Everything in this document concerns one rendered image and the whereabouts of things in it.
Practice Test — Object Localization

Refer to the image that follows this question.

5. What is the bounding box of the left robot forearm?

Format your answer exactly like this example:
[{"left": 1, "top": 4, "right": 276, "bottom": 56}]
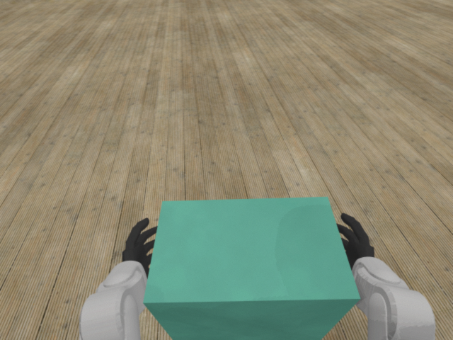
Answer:
[{"left": 79, "top": 261, "right": 147, "bottom": 340}]

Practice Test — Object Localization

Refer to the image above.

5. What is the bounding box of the right robot forearm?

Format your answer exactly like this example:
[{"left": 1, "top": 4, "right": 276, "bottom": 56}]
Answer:
[{"left": 352, "top": 256, "right": 435, "bottom": 340}]

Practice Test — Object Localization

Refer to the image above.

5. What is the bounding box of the robot right hand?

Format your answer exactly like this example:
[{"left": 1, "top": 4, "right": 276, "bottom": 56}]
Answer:
[{"left": 336, "top": 213, "right": 374, "bottom": 270}]

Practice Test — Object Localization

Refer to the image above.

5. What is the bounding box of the robot left hand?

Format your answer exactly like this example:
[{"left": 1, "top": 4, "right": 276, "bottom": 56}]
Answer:
[{"left": 122, "top": 218, "right": 158, "bottom": 279}]

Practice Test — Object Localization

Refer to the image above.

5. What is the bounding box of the carton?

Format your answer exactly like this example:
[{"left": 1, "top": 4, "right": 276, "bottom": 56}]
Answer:
[{"left": 143, "top": 197, "right": 360, "bottom": 340}]

